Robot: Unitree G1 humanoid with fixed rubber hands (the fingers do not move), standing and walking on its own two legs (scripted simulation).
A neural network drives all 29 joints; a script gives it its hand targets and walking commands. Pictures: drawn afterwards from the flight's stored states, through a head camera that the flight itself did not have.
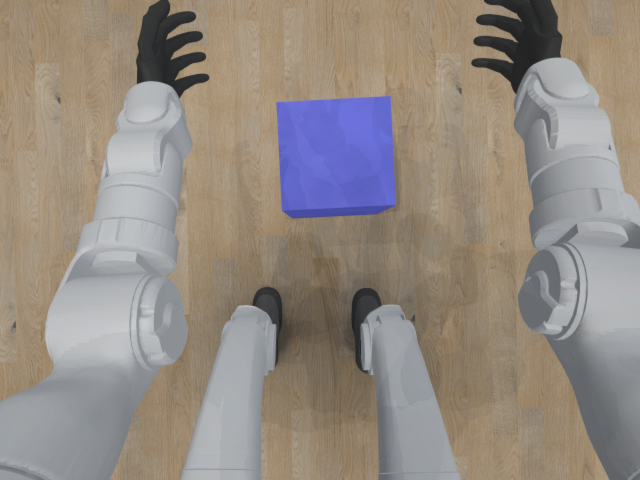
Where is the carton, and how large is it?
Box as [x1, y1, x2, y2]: [276, 96, 395, 217]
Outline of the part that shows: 390,96 276,102 282,210 291,217 377,213 395,204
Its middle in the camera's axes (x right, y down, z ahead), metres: +0.04 -0.16 +0.84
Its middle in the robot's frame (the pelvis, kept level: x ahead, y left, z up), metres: +0.51 -0.03 -0.52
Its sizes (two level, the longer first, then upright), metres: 0.210 0.200 0.250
